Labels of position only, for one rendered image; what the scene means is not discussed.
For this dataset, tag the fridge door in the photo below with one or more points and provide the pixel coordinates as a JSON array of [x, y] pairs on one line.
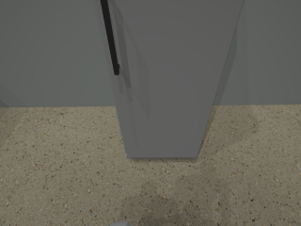
[[171, 55]]

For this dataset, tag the handle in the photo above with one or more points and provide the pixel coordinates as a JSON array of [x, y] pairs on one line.
[[110, 36]]

